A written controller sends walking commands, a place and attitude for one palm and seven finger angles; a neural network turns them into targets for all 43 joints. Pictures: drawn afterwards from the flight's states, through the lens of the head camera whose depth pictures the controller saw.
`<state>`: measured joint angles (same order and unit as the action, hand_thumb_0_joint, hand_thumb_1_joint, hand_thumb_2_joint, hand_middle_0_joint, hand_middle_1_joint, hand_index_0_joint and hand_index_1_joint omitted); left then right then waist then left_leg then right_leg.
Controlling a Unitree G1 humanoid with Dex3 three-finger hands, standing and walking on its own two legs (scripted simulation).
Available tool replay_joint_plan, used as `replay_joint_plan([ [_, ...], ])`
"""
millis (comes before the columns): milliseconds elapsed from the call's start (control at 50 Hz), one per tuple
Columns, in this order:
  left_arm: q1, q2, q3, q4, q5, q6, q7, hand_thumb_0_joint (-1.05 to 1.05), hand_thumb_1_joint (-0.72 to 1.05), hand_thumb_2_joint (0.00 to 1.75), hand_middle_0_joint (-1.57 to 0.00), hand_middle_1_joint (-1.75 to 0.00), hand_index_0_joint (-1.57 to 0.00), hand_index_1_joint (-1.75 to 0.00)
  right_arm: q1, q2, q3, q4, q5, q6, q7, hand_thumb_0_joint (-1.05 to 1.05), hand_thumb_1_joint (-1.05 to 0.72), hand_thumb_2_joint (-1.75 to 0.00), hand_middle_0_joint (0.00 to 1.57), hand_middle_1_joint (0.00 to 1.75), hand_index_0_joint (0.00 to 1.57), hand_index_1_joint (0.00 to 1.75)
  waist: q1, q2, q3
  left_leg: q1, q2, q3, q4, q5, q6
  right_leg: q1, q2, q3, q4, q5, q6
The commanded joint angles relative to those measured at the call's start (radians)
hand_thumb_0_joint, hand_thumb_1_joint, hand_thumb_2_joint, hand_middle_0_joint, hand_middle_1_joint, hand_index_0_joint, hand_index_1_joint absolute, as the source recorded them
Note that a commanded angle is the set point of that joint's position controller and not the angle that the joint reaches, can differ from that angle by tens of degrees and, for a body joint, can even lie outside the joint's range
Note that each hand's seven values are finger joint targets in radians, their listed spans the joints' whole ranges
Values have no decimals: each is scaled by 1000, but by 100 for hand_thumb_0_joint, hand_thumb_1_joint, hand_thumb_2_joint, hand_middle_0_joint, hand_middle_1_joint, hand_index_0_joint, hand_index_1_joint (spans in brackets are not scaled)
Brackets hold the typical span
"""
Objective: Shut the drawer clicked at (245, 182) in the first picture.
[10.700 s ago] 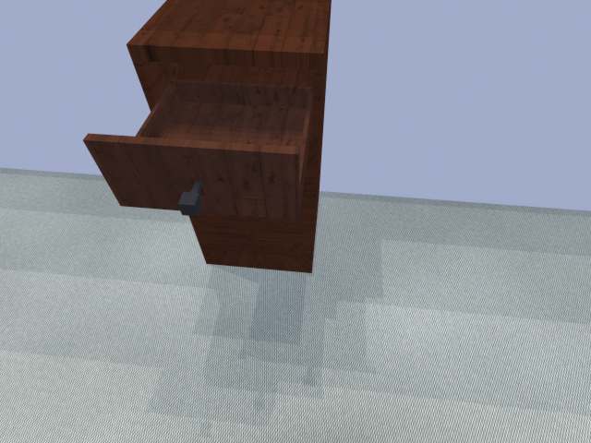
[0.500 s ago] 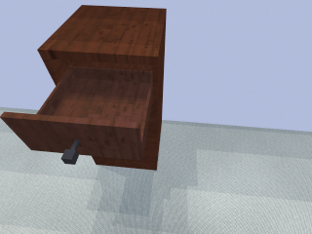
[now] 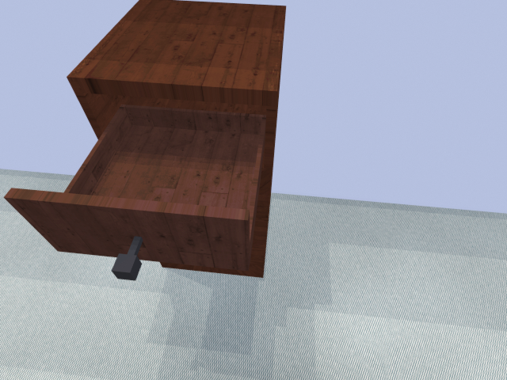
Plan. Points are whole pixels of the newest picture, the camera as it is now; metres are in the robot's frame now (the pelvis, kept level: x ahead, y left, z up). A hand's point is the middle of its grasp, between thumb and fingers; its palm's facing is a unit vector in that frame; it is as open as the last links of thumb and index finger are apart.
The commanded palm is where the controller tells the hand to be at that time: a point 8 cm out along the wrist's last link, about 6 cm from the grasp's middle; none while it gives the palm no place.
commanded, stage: come to a stop and stand still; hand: left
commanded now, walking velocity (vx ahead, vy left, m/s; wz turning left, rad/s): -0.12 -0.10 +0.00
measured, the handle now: (131, 257) +0.30 +0.23 +0.00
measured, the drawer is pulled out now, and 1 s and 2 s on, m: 0.29 0.29 0.29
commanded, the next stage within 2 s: look again from close up in 0.72 s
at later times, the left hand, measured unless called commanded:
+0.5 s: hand out of the picture +0.01 +0.17 -0.16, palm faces +0.00 -0.97 -0.23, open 7.3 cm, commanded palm none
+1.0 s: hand out of the picture -0.06 +0.14 -0.17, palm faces +0.01 -0.99 -0.16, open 7.4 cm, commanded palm none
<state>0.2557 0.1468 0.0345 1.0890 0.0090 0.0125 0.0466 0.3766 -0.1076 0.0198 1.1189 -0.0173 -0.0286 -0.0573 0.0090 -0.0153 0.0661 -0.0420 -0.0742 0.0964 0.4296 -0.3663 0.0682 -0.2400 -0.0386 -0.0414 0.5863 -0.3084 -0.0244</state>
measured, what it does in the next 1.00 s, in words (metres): stands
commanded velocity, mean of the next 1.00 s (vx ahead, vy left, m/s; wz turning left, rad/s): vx -0.01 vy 0.00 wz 0.00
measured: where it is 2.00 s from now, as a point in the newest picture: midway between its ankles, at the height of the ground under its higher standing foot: outside the picture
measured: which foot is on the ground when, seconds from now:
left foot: down 0.00-1.00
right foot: down 0.00-1.00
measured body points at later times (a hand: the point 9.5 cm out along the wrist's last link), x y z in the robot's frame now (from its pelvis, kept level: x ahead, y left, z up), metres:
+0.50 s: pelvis -0.04 -0.01 +0.00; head -0.05 -0.02 +0.45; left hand +0.01 +0.22 -0.14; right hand -0.01 -0.24 -0.15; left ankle -0.07 +0.08 -0.73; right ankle -0.01 -0.11 -0.73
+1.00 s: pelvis -0.04 -0.01 +0.01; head -0.03 -0.02 +0.46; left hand -0.06 +0.20 -0.15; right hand -0.10 -0.21 -0.16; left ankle -0.07 +0.08 -0.73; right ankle -0.01 -0.11 -0.73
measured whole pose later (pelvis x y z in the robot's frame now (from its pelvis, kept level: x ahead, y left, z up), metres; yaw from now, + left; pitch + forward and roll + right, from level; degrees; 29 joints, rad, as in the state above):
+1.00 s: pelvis -0.04 -0.01 +0.01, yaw -1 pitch -1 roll +0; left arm 0.32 0.11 -0.03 1.13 0.00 -0.02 0.03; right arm 0.37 -0.13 0.03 1.17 -0.01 -0.02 -0.03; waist -0.01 0.01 0.04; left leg -0.11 -0.03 0.09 0.41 -0.28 0.04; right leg -0.24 0.00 -0.04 0.46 -0.19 -0.03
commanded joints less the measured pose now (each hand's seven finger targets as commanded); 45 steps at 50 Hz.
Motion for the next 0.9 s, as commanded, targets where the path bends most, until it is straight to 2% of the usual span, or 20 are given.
replay_joint_plan([
  [0, 116, 60, 4, -10, -8, -21, 4, 0, 90, 90, -20, -30, -20, -30, 66, -113, -37, -21, 11, -5, -17, 0, -90, -90, 20, 30, 20, 30, 11, 6, -10, -40, 212, -125, 7, 889, -40, 93, -60, 92, -58, 523, -31],
  [40, 90, 67, 0, -22, -7, -20, 5, 0, 90, 90, -20, -30, -20, -30, 64, -97, -41, -16, 10, 2, -14, 0, -90, -90, 20, 30, 20, 30, -5, -25, -14, -55, 203, -113, -28, 684, -38, 84, -88, 108, -47, 613, -34],
  [60, 76, 69, 0, -32, -7, -19, 4, 0, 90, 90, -20, -30, -20, -30, 64, -94, -41, -15, 9, 2, -13, 0, -90, -90, 20, 30, 20, 30, -9, -18, -35, -48, 206, -115, -39, 670, -36, 82, -85, 113, -42, 594, -34],
  [80, 69, 65, -1, -41, -6, -18, 4, 0, 90, 90, -20, -30, -20, -30, 57, -88, -43, -14, 8, 0, -13, 0, -90, -90, 20, 30, 20, 30, -7, 14, -32, -43, 209, -115, -48, 701, -33, 72, -79, 111, -41, 568, -31],
  [120, 61, 72, 4, -54, -4, -18, 6, 0, 90, 90, -20, -30, -20, -30, 48, -92, -45, -16, 6, -1, -12, 0, -90, -90, 20, 30, 20, 30, -6, 12, -58, -26, 212, -115, -35, 729, -30, 68, -73, 113, -34, 552, -31],
  [180, 43, 70, 0, -61, -2, -16, 5, 0, 90, 90, -20, -30, -20, -30, 27, -92, -43, -12, 6, -1, -7, 0, -90, -90, 20, 30, 20, 30, -8, 28, -67, -23, 216, -115, -52, 667, -23, 62, -62, 115, -56, 456, -29],
  [200, 147, 134, 6, -19, 7, -37, 36, 0, 90, 90, -20, -30, -20, -30, -71, -195, -69, -98, 28, -1, 10, 0, -90, -90, 20, 30, 20, 30, 27, -65, -162, -49, 261, -80, 196, 866, -44, 93, -85, 64, -82, 673, 5],
  [220, 143, 140, 10, -68, 5, -46, 34, 0, 90, 90, -20, -30, -20, -30, -42, -150, -62, -145, 14, -3, 21, 0, -90, -90, 20, 30, 20, 30, 15, -105, -206, -170, 159, -86, 216, 448, -48, 202, -137, 184, -73, 770, -51],
  [240, 98, 128, 1, -75, 2, -51, 31, 0, 90, 90, -20, -30, -20, -30, -39, -102, -54, -141, 18, 2, 22, 0, -90, -90, 20, 30, 20, 30, -18, -121, -196, -225, 130, -80, 186, 25, -58, 197, -217, 233, -90, 806, -105],
  [260, 66, 131, -6, -99, 9, -49, 24, 0, 90, 90, -20, -30, -20, -30, -26, -72, -50, -147, 20, 8, 23, 0, -90, -90, 20, 30, 20, 30, -34, -51, -171, -202, 114, -76, 104, -38, -62, 143, -213, 219, -88, 751, -119],
  [280, 29, 136, -9, -111, 6, -51, 19, 0, 90, 90, -20, -30, -20, -30, 4, -63, -46, -133, 14, 11, 29, 0, -90, -90, 20, 30, 20, 30, -50, 45, -147, -145, 110, -56, 16, 62, -63, 98, -179, 194, -76, 650, -111],
  [300, 21, 131, -13, -117, -3, -52, 14, 0, 90, 90, -20, -30, -20, -30, 19, -90, -46, -122, 7, 10, 30, 0, -90, -90, 20, 30, 20, 30, -51, 97, -109, -120, 149, -96, 2, 166, -48, 35, -126, 176, -84, 462, -83],
  [340, 8, 115, -21, -116, -1, -44, 5, 0, 90, 90, -20, -30, -20, -30, -6, -124, -43, -132, 2, 5, 27, 0, -90, -90, 20, 30, 20, 30, -37, 98, -34, -158, 198, -140, -25, 303, -26, 16, -64, 131, -105, 310, -52],
  [380, 12, 115, -27, -110, 1, -37, 0, 0, 90, 90, -20, -30, -20, -30, -34, -146, -39, -141, 3, 2, 26, 0, -90, -90, 20, 30, 20, 30, -21, 56, 27, -197, 210, -151, -71, 254, -17, 14, -46, 119, -134, 204, -41],
  [420, 22, 116, -31, -107, 0, -33, -6, 0, 90, 90, -20, -30, -20, -30, -45, -165, -33, -145, 3, 4, 30, 0, -90, -90, 20, 30, 20, 30, -18, 22, 62, -232, 195, -153, -108, 76, -18, 1, -46, 142, -188, 74, -41],
  [460, 27, 126, -31, -108, 1, -32, -10, 0, 90, 90, -20, -30, -20, -30, -37, -172, -30, -143, 0, 8, 36, 0, -90, -90, 20, 30, 20, 30, -21, -10, 90, -246, 171, -150, -124, -20, -20, -34, -50, 173, -235, -48, -42],
  [520, 43, 129, -31, -105, 0, -33, -12, 0, 90, 90, -20, -30, -20, -30, -19, -170, -25, -124, -3, 7, 39, 0, -90, -90, 20, 30, 20, 30, -22, 14, 65, -227, 165, -143, -135, -29, -19, -36, -51, 174, -247, -74, -38],
  [660, 76, 117, -33, -78, -2, -38, -14, 0, 90, 90, -20, -30, -20, -30, 15, -153, -15, -79, -1, 5, 40, 0, -90, -90, 20, 30, 20, 30, -22, -20, 42, -224, 156, -136, -125, -8, -20, -24, -62, 183, -265, -88, -36],
  [740, 90, 99, -39, -49, -6, -44, -13, 0, 90, 90, -20, -30, -20, -30, 39, -140, -9, -41, 2, -2, 36, 0, -90, -90, 20, 30, 20, 30, -22, 7, 22, -205, 163, -141, -129, 41, -22, 1, -64, 169, -245, -8, -39],
  [880, 109, 77, -44, -3, -6, -47, -8, 0, 90, 90, -20, -30, -20, -30, 58, -111, -4, 13, 8, -8, 28, 0, -90, -90, 20, 30, 20, 30, -18, 2, 18, -186, 173, -139, -132, 120, -26, 48, -67, 142, -214, 131, -41],
])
